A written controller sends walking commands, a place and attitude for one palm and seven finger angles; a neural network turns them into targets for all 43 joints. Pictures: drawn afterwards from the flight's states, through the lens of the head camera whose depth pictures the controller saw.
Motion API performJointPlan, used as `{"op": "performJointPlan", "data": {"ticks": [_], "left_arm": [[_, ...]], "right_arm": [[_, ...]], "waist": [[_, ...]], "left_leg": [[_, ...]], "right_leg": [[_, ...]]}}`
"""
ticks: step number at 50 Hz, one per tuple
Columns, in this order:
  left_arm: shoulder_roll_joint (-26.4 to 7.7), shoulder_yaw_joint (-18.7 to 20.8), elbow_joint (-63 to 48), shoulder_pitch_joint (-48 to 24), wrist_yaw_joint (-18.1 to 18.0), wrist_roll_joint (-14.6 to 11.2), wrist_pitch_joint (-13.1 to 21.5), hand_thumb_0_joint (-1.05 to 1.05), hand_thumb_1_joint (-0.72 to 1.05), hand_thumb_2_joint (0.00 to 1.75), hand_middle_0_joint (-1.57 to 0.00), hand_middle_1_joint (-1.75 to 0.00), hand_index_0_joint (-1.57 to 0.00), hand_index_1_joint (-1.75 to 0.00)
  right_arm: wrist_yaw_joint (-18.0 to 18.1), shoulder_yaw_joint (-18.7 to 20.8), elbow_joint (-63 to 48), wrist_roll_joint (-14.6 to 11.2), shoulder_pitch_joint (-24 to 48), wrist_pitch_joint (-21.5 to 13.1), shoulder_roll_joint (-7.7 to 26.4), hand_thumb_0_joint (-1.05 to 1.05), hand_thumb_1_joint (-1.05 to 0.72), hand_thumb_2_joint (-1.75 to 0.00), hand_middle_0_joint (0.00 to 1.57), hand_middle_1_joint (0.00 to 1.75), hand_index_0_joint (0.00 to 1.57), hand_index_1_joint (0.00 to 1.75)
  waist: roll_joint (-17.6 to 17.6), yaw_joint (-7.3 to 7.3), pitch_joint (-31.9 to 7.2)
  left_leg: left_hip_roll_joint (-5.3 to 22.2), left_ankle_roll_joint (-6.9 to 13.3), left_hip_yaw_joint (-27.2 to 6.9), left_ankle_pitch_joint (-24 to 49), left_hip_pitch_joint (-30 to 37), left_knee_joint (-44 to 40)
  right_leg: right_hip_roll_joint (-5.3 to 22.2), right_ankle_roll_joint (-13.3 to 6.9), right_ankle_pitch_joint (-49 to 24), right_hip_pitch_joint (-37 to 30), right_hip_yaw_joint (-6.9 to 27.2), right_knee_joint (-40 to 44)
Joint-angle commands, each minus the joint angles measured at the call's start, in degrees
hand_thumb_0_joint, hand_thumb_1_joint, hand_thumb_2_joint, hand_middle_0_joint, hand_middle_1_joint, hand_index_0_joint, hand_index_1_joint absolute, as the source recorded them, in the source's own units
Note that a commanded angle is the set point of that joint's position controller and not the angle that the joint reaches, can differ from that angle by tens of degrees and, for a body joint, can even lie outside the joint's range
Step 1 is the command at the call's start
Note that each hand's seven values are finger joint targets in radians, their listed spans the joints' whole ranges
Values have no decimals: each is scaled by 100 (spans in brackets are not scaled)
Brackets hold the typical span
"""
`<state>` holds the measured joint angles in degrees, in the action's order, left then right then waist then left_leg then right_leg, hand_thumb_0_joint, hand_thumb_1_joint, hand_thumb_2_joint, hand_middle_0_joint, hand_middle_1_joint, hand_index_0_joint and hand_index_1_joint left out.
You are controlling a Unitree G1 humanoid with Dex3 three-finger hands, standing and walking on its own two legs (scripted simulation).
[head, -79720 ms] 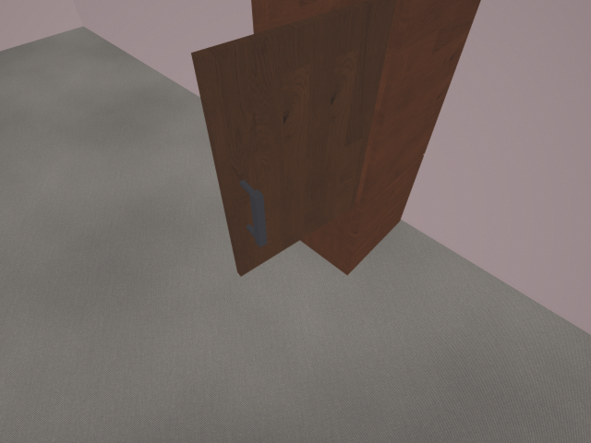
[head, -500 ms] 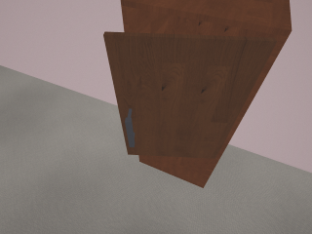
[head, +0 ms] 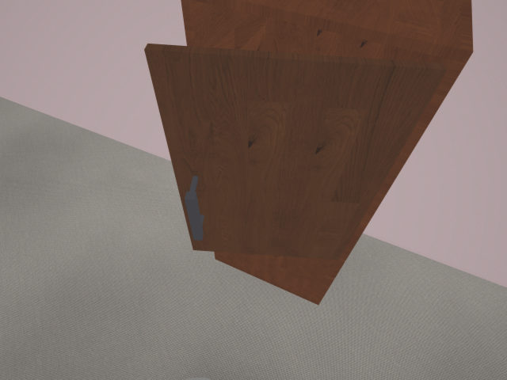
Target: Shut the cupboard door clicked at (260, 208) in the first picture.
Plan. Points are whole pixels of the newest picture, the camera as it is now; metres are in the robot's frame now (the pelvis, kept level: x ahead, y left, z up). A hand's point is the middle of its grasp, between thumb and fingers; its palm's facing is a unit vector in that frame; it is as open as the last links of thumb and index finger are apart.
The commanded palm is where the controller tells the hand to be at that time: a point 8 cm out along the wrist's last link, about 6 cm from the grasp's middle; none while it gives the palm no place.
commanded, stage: come to a stop and stand still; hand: left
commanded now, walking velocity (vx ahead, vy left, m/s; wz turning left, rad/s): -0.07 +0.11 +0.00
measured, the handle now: (196, 210) +0.46 +0.16 -0.08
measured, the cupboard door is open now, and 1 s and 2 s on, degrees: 21 21 21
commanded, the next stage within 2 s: look again from close up in 1.90 s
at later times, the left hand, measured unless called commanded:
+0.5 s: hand out of the picture +0.05 +0.16 -0.16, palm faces -0.02 -0.98 -0.21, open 7.3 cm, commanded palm none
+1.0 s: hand out of the picture +0.04 +0.19 -0.16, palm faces -0.01 -0.97 -0.24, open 7.4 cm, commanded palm none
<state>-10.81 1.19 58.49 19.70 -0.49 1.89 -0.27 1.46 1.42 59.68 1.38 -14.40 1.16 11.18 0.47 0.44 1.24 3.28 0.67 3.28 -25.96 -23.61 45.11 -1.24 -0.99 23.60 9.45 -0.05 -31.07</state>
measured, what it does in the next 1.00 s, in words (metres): stands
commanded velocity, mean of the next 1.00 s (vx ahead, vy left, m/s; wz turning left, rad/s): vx -0.02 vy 0.01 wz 0.00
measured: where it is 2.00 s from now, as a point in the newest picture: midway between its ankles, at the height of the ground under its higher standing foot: outside the picture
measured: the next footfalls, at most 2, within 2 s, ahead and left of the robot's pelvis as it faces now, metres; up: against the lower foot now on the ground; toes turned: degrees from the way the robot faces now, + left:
none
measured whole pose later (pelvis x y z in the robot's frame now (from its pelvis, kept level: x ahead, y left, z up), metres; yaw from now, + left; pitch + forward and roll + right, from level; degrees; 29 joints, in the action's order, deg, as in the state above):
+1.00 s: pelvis -0.01 +0.00 +0.01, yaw +0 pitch -2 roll +0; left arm -11.9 -0.5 56.7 14.8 -1.5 0.6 -0.1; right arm 0.5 0.2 59.5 1.2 -13.9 -0.1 11.6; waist -0.6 -0.6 2.4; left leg 0.5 2.1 5.6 -12.6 -14.4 29.2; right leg 1.6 -0.1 17.4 9.8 -4.2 -29.6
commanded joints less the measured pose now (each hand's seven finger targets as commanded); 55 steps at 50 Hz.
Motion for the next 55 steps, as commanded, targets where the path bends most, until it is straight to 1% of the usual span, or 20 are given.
{"op": "performJointPlan", "data": {"ticks": [1,2,3,4,5,6,7,10,12,13,16,20,28,29,31,33,35,36,41,55], "left_arm": [[-723,143,-16,625,-191,4,95,0,90,90,-20,-30,-20,-30],[-688,96,-9,461,-196,-57,99,0,90,90,-20,-30,-20,-30],[-593,67,2,460,-201,-104,112,0,90,90,-20,-30,-20,-30],[-399,25,-16,555,-204,-139,122,0,90,90,-20,-30,-20,-30],[-250,-3,-29,541,-245,-130,115,0,90,90,-20,-30,-20,-30],[-263,-5,14,362,-266,-127,45,0,90,90,-20,-30,-20,-30],[-299,2,50,252,-262,-125,-12,0,90,90,-20,-30,-20,-30],[-193,3,229,538,-198,-79,10,0,90,90,-20,-30,-20,-30],[-332,23,168,514,-197,-46,60,0,90,90,-20,-30,-20,-30],[-402,12,90,357,-185,-56,59,0,90,90,-20,-30,-20,-30],[-456,1,-7,64,-192,-43,102,0,90,90,-20,-30,-20,-30],[-449,-18,-45,-62,-188,-69,123,0,90,90,-20,-30,-20,-30],[-518,-25,63,-211,-154,-99,132,0,90,90,-20,-30,-20,-30],[-1386,-57,-336,-175,-209,36,225,0,90,90,-20,-30,-20,-30],[-916,28,-415,-270,-219,-109,241,0,90,90,-20,-30,-20,-30],[-706,25,-468,-238,-219,-106,188,0,90,90,-20,-30,-20,-30],[-704,-2,-492,-281,-204,-103,174,0,90,90,-20,-30,-20,-30],[-753,19,-530,-358,-195,-92,148,0,90,90,-20,-30,-20,-30],[-892,43,-615,-434,-166,-110,131,0,90,90,-20,-30,-20,-30],[-798,-43,-305,-226,-169,-93,109,0,90,90,-20,-30,-20,-30]], "right_arm": [[39,-11,-531,-64,333,-282,142,0,-90,-90,20,30,20,30],[51,-31,-340,-71,-37,-295,136,0,-90,-90,20,30,20,30],[81,8,-163,-62,-427,-336,357,0,-90,-90,20,30,20,30],[123,76,-70,-61,-710,-347,684,0,-90,-90,20,30,20,30],[124,82,-56,-86,-724,-312,746,0,-90,-90,20,30,20,30],[145,55,-33,-97,-464,-295,752,0,-90,-90,20,30,20,30],[161,23,-68,-93,-222,-285,618,0,-90,-90,20,30,20,30],[158,57,-176,-100,180,-249,594,0,-90,-90,20,30,20,30],[117,105,-262,-128,182,-233,421,0,-90,-90,20,30,20,30],[75,101,-289,-122,167,-218,334,0,-90,-90,20,30,20,30],[35,82,-221,-89,133,-144,149,0,-90,-90,20,30,20,30],[10,34,-92,-63,95,-204,195,0,-90,-90,20,30,20,30],[3,-50,96,-52,12,-235,297,0,-90,-90,20,30,20,30],[-2,49,-438,-5,236,-323,920,0,-90,-90,20,30,20,30],[17,121,-473,6,37,-404,768,0,-90,-90,20,30,20,30],[38,82,-510,4,-147,-314,521,0,-90,-90,20,30,20,30],[3,41,-564,11,-171,-245,475,0,-90,-90,20,30,20,30],[-2,66,-569,11,-159,-211,507,0,-90,-90,20,30,20,30],[-37,63,-499,2,-120,-240,708,0,-90,-90,20,30,20,30],[-70,36,-199,-52,160,-238,763,0,-90,-90,20,30,20,30]], "waist": [[473,30,-72],[479,-159,-213],[94,-272,-539],[-597,-274,-809],[-1054,-188,-648],[-1446,-117,-242],[-1378,-67,32],[-591,137,-195],[36,71,-318],[11,3,-321],[658,-66,-169],[127,-23,-180],[66,17,3],[-196,-51,761],[-759,-69,-755],[-311,-115,-689],[488,-133,-176],[526,-155,139],[6,-115,184],[-71,-35,100]], "left_leg": [[-153,-17,242,284,-235,-688],[-236,-2,259,1339,708,-1526],[185,183,-170,3364,1876,-1791],[1057,667,-1001,5217,2585,-1587],[1556,1027,-1150,6243,2384,-1913],[1617,1164,-1286,6232,1919,-2159],[1568,1182,-1218,5837,1552,-2308],[1072,818,-639,5055,1444,-1890],[561,358,-327,3222,1159,-1711],[399,228,-253,2298,1093,-1847],[182,68,-47,1772,1140,-1700],[314,100,-201,2218,1303,-2047],[350,68,-268,2012,1272,-2366],[88,112,-598,2566,1036,-2174],[319,132,-512,3060,1503,-1711],[248,104,-427,2717,1310,-1555],[115,76,-304,1851,967,-1590],[64,61,-277,1587,894,-1591],[170,137,-448,1865,1014,-1880],[283,174,-557,1376,1143,-2470]], "right_leg": [[1211,-913,-5316,-715,940,195],[934,-620,-5192,-329,630,-142],[621,-256,-4434,291,395,-554],[319,25,-2659,847,133,-891],[160,103,71,955,4,-1224],[237,131,967,1025,8,-1415],[380,124,992,966,59,-1416],[405,126,-667,384,-177,28],[674,20,-2271,209,268,501],[857,-70,-2291,324,393,530],[1108,-202,-2475,507,599,771],[857,-94,-2266,411,381,761],[817,-84,-1720,258,305,1059],[738,-86,-2419,519,215,944],[859,-271,-2199,-28,287,494],[909,-307,-2435,-14,325,533],[1007,-325,-2057,186,387,755],[1039,-345,-1620,467,443,890],[820,-253,-1107,565,294,779],[791,-72,-933,408,214,1027]]}}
